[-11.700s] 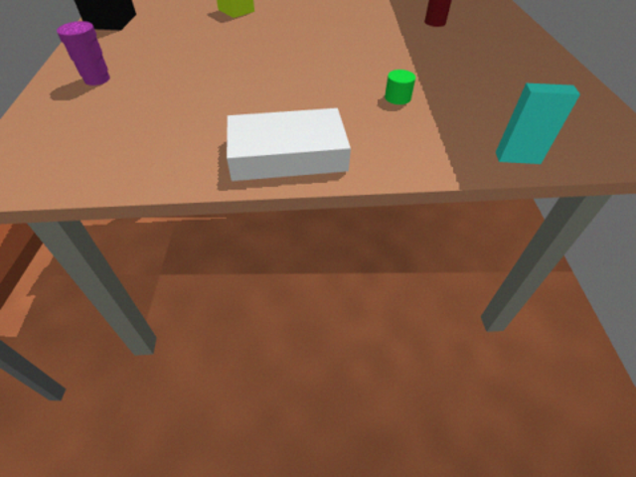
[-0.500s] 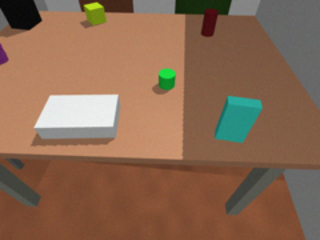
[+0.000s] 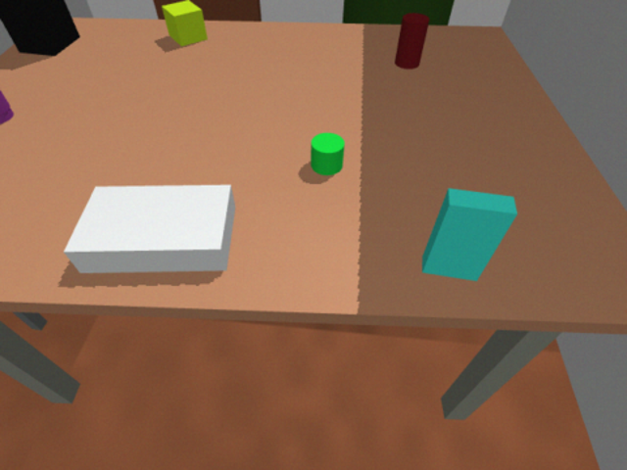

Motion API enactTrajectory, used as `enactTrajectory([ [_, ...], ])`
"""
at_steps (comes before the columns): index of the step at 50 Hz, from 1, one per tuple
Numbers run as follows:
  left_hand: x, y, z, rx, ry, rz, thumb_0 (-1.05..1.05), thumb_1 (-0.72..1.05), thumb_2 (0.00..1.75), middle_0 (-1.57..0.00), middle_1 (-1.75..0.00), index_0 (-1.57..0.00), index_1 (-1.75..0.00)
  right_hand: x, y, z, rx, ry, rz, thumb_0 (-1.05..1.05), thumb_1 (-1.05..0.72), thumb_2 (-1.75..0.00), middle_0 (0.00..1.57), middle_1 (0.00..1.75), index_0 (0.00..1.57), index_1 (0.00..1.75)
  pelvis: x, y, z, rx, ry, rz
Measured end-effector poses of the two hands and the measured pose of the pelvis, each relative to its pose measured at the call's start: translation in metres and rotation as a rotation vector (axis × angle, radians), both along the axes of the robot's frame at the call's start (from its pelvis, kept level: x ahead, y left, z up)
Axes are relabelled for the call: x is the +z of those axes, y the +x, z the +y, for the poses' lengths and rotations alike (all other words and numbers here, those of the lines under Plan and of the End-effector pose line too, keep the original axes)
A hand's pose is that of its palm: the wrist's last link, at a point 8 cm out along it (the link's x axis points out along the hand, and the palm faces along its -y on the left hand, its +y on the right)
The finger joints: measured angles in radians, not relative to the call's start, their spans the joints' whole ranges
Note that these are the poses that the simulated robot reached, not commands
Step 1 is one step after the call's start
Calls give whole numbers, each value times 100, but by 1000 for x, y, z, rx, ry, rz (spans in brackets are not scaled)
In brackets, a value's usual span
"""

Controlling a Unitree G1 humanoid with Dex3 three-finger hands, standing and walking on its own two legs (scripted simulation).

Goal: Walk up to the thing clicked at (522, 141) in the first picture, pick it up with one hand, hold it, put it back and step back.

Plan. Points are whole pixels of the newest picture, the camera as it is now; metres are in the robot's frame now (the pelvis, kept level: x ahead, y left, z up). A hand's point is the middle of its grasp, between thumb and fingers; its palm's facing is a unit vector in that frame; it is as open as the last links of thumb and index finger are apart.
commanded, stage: stand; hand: right
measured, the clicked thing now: (463, 238) +0.42 -0.20 +0.05
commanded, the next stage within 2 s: rise first in 0.06 s
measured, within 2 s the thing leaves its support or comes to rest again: neither
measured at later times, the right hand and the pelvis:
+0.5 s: hand (516, 455) +0.17 -0.26 -0.10, palm faces +0.22 +0.91 -0.34, open 13.6 cm; pelvis +0.00 +0.00 -0.01, yaw +0 degrees
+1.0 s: hand (580, 409) +0.19 -0.28 +0.03, palm faces +0.36 +0.85 -0.38, open 17.7 cm; pelvis +0.01 +0.00 -0.01, yaw -1 degrees
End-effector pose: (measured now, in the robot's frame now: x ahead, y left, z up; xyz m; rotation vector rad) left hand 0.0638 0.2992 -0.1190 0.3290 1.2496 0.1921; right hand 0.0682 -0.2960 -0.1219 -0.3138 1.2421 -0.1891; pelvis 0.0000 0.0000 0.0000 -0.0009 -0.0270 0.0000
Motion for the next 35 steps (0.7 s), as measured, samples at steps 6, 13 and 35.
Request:
enactTrajectory([
  [6,0,2,0,0,-1,-5,0,90,90,-20,-30,-20,-30,1,3,0,1,-2,-7,0,-91,-90,20,30,20,30,0,1,0,0,-1,-2],
  [13,2,29,-8,34,-21,-169,0,83,83,-15,-24,-15,-24,7,30,9,-32,9,-173,0,-84,-83,16,23,16,24,-4,-7,1,2,0,16],
  [35,40,96,-41,1,-55,-525,-1,-34,7,-6,-6,-6,-5,102,87,-6,-55,-127,-694,-1,38,-9,4,6,5,6,-5,7,2,-11,1,29],
])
